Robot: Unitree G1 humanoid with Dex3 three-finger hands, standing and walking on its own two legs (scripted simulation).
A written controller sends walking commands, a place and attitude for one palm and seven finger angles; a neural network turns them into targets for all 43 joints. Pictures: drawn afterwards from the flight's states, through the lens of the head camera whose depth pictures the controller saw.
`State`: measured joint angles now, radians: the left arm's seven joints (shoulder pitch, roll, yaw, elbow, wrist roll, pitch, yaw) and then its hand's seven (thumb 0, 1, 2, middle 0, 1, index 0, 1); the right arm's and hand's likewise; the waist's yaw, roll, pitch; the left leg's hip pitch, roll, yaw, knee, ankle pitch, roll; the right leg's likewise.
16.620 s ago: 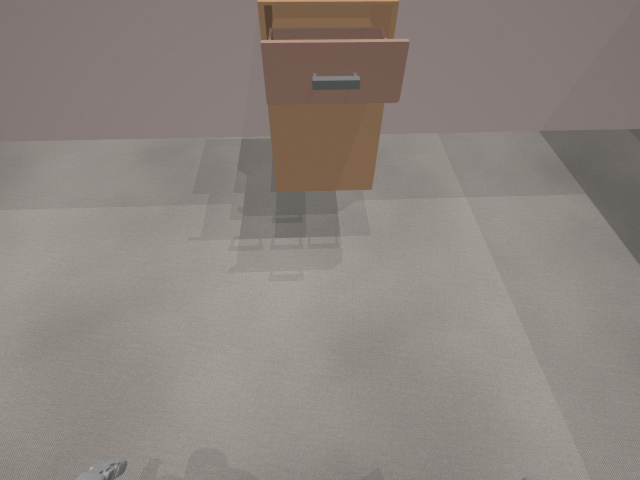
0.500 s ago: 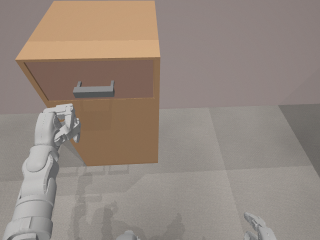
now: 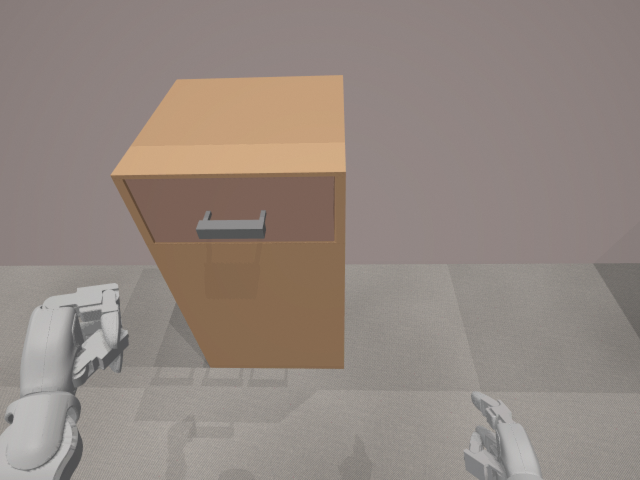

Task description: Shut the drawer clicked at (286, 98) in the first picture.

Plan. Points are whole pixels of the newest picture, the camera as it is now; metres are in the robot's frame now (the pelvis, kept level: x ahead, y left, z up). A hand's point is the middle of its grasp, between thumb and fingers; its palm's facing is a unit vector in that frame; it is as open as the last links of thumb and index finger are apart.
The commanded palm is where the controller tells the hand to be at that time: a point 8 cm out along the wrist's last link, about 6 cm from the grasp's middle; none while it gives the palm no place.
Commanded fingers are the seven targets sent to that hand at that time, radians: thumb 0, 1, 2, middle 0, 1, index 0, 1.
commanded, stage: draw the hand back to the body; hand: left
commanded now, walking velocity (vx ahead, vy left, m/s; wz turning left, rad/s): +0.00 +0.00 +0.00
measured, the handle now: (233, 222) +0.60 +0.25 -0.06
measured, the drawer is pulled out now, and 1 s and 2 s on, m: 0.00 0.00 0.00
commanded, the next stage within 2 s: step back with the hand held close in 0.34 s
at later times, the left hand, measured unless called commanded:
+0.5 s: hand (90, 357) +0.18 +0.23 +0.16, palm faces +0.39 -0.83 -0.39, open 3.2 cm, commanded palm +0.13 +0.28 +0.17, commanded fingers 0.00 0.90 0.90 -1.40 -1.60 -1.40 -1.60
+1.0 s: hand (38, 399) +0.14 +0.26 +0.16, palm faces +0.29 -0.82 -0.50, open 3.2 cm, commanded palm +0.08 +0.30 +0.17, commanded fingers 0.00 0.90 0.90 -1.40 -1.60 -1.40 -1.60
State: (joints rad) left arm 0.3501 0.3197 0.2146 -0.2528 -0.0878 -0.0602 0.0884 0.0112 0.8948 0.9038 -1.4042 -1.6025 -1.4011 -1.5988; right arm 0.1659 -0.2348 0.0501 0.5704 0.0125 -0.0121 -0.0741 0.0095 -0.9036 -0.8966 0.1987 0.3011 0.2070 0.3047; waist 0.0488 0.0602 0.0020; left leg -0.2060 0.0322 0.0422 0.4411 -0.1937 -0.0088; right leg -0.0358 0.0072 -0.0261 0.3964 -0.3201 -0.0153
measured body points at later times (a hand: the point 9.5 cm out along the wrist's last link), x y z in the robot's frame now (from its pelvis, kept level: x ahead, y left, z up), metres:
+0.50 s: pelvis +0.00 -0.01 +0.00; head -0.01 -0.03 +0.45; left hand +0.15 +0.28 +0.18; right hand +0.20 -0.22 -0.08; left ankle +0.03 +0.13 -0.74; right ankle -0.06 -0.11 -0.74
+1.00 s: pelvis -0.05 +0.03 +0.00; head -0.02 +0.02 +0.45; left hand +0.12 +0.30 +0.18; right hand +0.13 -0.22 -0.09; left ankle +0.03 +0.13 -0.74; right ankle -0.06 -0.11 -0.74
